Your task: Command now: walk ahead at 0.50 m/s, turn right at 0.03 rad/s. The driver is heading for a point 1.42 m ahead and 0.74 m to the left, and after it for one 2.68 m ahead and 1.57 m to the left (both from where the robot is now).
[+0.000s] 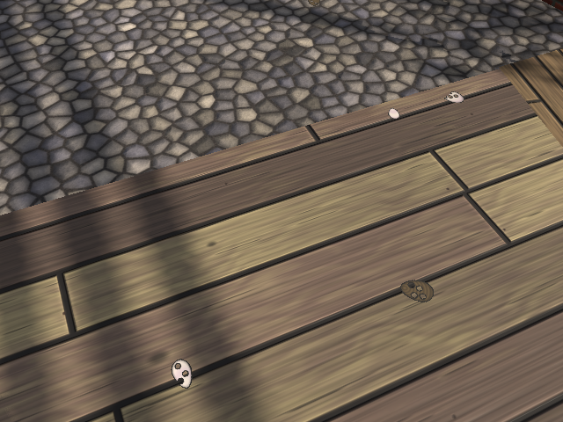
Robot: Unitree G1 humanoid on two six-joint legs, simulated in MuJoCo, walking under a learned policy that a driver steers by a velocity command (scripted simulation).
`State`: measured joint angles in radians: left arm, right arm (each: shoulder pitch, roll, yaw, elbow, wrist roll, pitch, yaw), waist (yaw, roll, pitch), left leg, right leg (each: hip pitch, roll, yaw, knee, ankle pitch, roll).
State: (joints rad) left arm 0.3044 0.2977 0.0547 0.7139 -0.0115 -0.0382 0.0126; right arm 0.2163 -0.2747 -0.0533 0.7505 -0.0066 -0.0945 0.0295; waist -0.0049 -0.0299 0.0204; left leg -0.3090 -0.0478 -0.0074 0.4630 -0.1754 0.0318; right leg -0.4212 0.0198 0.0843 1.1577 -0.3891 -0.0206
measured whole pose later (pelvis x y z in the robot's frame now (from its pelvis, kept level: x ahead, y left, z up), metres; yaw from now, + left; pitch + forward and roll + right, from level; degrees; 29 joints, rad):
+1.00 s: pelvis +0.49 +0.11 +0.00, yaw +32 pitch +1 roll +0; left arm 0.16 0.31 0.05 0.73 0.01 -0.10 0.00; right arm 0.29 -0.29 -0.06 0.66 0.00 -0.04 0.02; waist -0.02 -0.02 0.06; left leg -0.27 -0.11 -0.05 0.41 -0.16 0.10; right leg -0.58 -0.09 0.07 1.07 -0.31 0.04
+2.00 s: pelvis +0.97 +0.44 +0.01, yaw +43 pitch +2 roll +1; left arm 0.23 0.26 0.01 0.85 0.09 -0.09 -0.05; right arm 0.38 -0.23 -0.04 0.87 -0.05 -0.10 0.01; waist -0.03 -0.02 -0.02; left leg -0.17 -0.06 0.06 0.30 -0.16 0.07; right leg -0.57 -0.09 0.03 1.02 -0.31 -0.05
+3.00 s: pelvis +1.39 +0.71 -0.11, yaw +42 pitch +2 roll -1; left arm 0.28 0.19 0.03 1.05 0.01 0.01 0.03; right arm 0.08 -0.18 -0.06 0.87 0.00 0.00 -0.02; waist 0.03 -0.01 -0.01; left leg -0.42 -0.01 0.01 0.54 -0.15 0.03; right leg -0.09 0.03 -0.06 0.48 -0.42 -0.03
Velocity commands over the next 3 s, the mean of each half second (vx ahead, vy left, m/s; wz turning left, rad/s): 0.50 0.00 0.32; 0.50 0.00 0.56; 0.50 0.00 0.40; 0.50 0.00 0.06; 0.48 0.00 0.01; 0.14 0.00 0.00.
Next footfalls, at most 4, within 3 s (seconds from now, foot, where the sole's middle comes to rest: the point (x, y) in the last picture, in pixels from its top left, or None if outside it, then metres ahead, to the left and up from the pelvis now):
0.30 right None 0.31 -0.14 -0.77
0.80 left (205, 411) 0.51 0.19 -0.77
1.26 right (232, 287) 0.85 0.15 -0.77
1.78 left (98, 260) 0.93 0.53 -0.77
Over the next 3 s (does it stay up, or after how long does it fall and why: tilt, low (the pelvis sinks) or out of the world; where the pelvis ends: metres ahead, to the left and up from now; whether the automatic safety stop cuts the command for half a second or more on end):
stays up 1.39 0.71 -0.11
